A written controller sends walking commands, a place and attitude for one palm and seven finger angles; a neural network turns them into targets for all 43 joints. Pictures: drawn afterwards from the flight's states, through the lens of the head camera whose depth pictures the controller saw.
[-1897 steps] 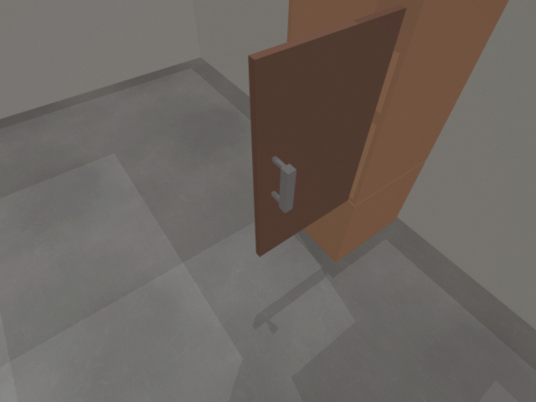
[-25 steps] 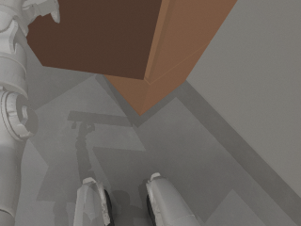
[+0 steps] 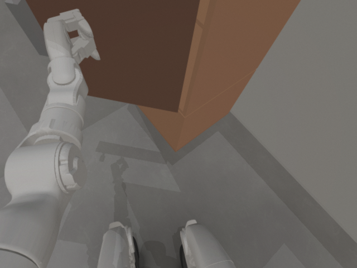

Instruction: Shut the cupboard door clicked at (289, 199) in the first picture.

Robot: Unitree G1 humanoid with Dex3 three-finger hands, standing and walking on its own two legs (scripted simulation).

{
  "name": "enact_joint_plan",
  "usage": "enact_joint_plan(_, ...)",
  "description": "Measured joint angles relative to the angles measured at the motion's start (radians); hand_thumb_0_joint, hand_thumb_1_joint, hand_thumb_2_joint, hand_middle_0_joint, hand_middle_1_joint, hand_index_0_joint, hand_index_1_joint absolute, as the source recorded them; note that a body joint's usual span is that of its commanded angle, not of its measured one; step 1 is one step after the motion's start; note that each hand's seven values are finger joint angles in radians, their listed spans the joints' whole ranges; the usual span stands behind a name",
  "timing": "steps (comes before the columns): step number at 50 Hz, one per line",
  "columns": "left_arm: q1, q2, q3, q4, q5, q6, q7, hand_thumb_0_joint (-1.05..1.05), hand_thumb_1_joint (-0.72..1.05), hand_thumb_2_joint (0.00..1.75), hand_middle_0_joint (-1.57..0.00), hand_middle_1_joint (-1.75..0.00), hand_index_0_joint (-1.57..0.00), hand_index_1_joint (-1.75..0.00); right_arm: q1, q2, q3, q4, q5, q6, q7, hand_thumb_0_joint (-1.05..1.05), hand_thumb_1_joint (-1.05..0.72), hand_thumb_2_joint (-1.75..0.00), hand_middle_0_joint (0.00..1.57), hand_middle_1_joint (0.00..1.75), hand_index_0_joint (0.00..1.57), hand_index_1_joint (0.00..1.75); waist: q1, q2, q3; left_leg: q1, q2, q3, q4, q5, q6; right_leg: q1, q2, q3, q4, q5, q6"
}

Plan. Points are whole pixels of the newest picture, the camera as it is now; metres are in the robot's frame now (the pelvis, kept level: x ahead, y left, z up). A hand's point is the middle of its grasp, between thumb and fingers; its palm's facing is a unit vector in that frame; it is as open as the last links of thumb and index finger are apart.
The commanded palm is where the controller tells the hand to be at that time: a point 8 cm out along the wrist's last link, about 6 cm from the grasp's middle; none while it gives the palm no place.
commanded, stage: pull the fist back off the door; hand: left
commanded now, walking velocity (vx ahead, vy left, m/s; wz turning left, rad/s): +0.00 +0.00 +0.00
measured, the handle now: (36, 22) +0.65 +0.21 +0.08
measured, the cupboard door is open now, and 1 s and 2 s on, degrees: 42 42 42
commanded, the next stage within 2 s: draw the hand back to the body in 0.46 s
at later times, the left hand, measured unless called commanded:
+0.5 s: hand (94, 73) +0.50 +0.10 +0.08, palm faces +0.13 -0.99 -0.04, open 3.1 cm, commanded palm +0.48 +0.14 +0.09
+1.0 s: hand (36, 100) +0.40 +0.16 +0.16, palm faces +0.14 -0.99 -0.04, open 3.1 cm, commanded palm +0.36 +0.20 +0.16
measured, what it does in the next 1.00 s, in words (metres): rises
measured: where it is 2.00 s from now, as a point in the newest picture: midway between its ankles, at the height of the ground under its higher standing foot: outside the picture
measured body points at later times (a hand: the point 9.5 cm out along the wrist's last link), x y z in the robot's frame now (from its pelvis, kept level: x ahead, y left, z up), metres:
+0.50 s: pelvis +0.01 -0.01 +0.02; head +0.13 -0.01 +0.45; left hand +0.49 +0.15 +0.09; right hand +0.06 -0.27 -0.11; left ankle +0.06 +0.13 -0.62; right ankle -0.01 -0.12 -0.62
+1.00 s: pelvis +0.02 -0.01 +0.07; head +0.06 -0.02 +0.52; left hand +0.39 +0.21 +0.16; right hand +0.10 -0.26 -0.05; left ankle +0.06 +0.13 -0.62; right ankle -0.01 -0.12 -0.62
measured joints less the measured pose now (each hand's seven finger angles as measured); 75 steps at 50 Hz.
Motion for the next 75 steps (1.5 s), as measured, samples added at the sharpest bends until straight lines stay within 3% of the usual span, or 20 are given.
enact_joint_plan(5, 0.083, -0.038, -0.024, -0.019, -0.015, -0.07, 0.001, 0.01, 0.9, 0.9, -1.3, -1.5, -1.3, -1.5, 0.006, -0.013, -0.019, -0.004, 0.002, 0.014, 0.005, 0.0, -0.91, -0.9, 0.2, 0.3, 0.2, 0.3, 0.024, -0.008, -0.012, 0.069, -0.005, 0.012, -0.036, -0.004, -0.005, 0.061, -0.006, 0.01, -0.026, -0.006, -0.004)
enact_joint_plan(13, 0.243, -0.137, -0.087, -0.111, -0.06, -0.13, -0.012, 0.01, 0.9, 0.9, -1.3, -1.5, -1.3, -1.5, -0.029, -0.029, -0.05, -0.004, 0.017, 0.044, -0.001, 0.0, -0.91, -0.9, 0.2, 0.3, 0.2, 0.3, 0.072, -0.029, -0.01, 0.149, -0.019, 0.02, -0.076, -0.002, -0.01, 0.136, -0.02, 0.014, -0.053, -0.014, -0.007)
enact_joint_plan(19, 0.314, -0.182, -0.12, -0.164, -0.059, -0.175, -0.002, 0.01, 0.9, 0.9, -1.3, -1.5, -1.3, -1.5, -0.087, -0.031, -0.062, -0.005, 0.021, 0.045, -0.016, 0.0, -0.91, -0.9, 0.2, 0.3, 0.2, 0.3, 0.093, -0.043, -0.007, 0.173, -0.025, 0.022, -0.083, -0.001, -0.012, 0.157, -0.026, 0.015, -0.05, -0.018, -0.009)
enact_joint_plan(26, 0.317, -0.195, -0.154, -0.15, -0.063, -0.179, 0.002, 0.01, 0.9, 0.9, -1.3, -1.5, -1.3, -1.5, -0.135, -0.022, -0.057, -0.005, 0.028, 0.048, -0.03, 0.0, -0.91, -0.9, 0.2, 0.3, 0.2, 0.3, 0.108, -0.042, -0.008, 0.192, -0.031, 0.022, -0.087, 0.005, -0.013, 0.173, -0.032, 0.014, -0.047, -0.018, -0.009)
enact_joint_plan(31, 0.279, -0.186, -0.147, -0.106, -0.064, -0.178, 0.005, 0.01, 0.9, 0.9, -1.3, -1.5, -1.3, -1.5, -0.143, -0.011, -0.045, -0.004, 0.027, 0.046, -0.034, 0.0, -0.91, -0.9, 0.2, 0.3, 0.2, 0.3, 0.102, -0.04, -0.014, 0.184, -0.032, 0.021, -0.086, 0.011, -0.013, 0.165, -0.033, 0.013, -0.041, -0.015, -0.01)
enact_joint_plan(35, 0.342, -0.189, -0.116, -0.196, -0.076, -0.173, -0.017, 0.01, 0.9, 0.9, -1.3, -1.5, -1.3, -1.5, -0.122, -0.006, -0.044, -0.018, 0.034, 0.063, -0.036, 0.0, -0.91, -0.9, 0.2, 0.3, 0.2, 0.3, 0.108, -0.038, -0.011, 0.214, -0.025, 0.037, -0.104, 0.014, -0.014, 0.183, -0.028, 0.03, -0.054, -0.006, -0.01)
enact_joint_plan(44, 0.684, -0.198, -0.158, -0.523, -0.177, -0.075, -0.09, 0.01, 0.9, 0.9, -1.3, -1.5, -1.3, -1.5, -0.058, -0.007, -0.032, -0.037, 0.096, 0.072, -0.074, 0.01, -0.91, -0.9, 0.2, 0.3, 0.2, 0.3, 0.164, -0.032, 0.023, 0.459, -0.023, 0.063, -0.28, 0.06, -0.009, 0.415, -0.027, 0.052, -0.234, 0.056, -0.006)
enact_joint_plan(50, 0.81, -0.181, -0.218, -0.654, -0.22, -0.048, -0.149, 0.01, 0.9, 0.9, -1.3, -1.5, -1.3, -1.5, -0.09, -0.028, -0.034, -0.031, 0.122, 0.034, -0.102, 0.01, -0.91, -0.9, 0.2, 0.3, 0.2, 0.3, 0.19, -0.037, 0.033, 0.578, -0.032, 0.045, -0.357, 0.086, -0.01, 0.552, -0.031, 0.031, -0.335, 0.088, -0.006)
enact_joint_plan(55, 0.916, -0.182, -0.246, -0.776, -0.254, 0.011, -0.196, 0.01, 0.9, 0.9, -1.28, -1.47, -1.28, -1.47, -0.151, -0.048, -0.035, -0.055, 0.137, 0.009, -0.119, 0.01, -0.91, -0.9, 0.2, 0.3, 0.2, 0.3, 0.21, -0.038, 0.04, 0.659, -0.041, 0.048, -0.405, 0.099, -0.005, 0.636, -0.039, 0.032, -0.389, 0.105, -0.001)
enact_joint_plan(59, 1.045, -0.149, -0.295, -0.92, -0.186, 0.105, -0.161, 0.01, 0.9, 0.9, -1.22, -1.4, -1.22, -1.41, -0.213, -0.036, -0.027, -0.089, 0.145, 0.048, -0.156, 0.01, -0.91, -0.9, 0.2, 0.3, 0.2, 0.3, 0.223, -0.047, 0.06, 0.773, -0.054, 0.067, -0.495, 0.128, -0.001, 0.738, -0.053, 0.048, -0.467, 0.132, 0.007)
enact_joint_plan(62, 1.116, -0.125, -0.312, -0.999, -0.16, 0.169, -0.136, 0.01, 0.9, 0.9, -1.16, -1.34, -1.16, -1.34, -0.254, -0.026, -0.012, -0.108, 0.149, 0.065, -0.182, 0.01, -0.91, -0.9, 0.19, 0.3, 0.2, 0.3, 0.237, -0.047, 0.078, 0.856, -0.061, 0.072, -0.571, 0.156, 0.006, 0.822, -0.059, 0.05, -0.548, 0.165, 0.012)
enact_joint_plan(68, 1.218, -0.097, -0.293, -1.157, -0.145, 0.249, -0.1, 0.01, 0.9, 0.9, -1.01, -1.18, -1.01, -1.18, -0.302, -0.011, 0.019, -0.129, 0.144, 0.047, -0.196, 0.01, -0.91, -0.9, 0.2, 0.3, 0.2, 0.3, 0.268, -0.04, 0.117, 0.983, -0.074, 0.069, -0.686, 0.199, 0.012, 0.959, -0.069, 0.044, -0.682, 0.218, 0.017)
enact_joint_plan(75, 1.36, -0.082, -0.242, -1.341, -0.142, 0.283, -0.091, 0.01, 0.9, 0.9, -0.82, -0.97, -0.82, -0.98, -0.305, 0.007, 0.046, -0.124, 0.127, 0.023, -0.181, 0.01, -0.91, -0.9, 0.2, 0.3, 0.2, 0.3, 0.295, -0.035, 0.139, 1.078, -0.087, 0.071, -0.771, 0.226, 0.017, 1.06, -0.081, 0.042, -0.781, 0.252, 0.023)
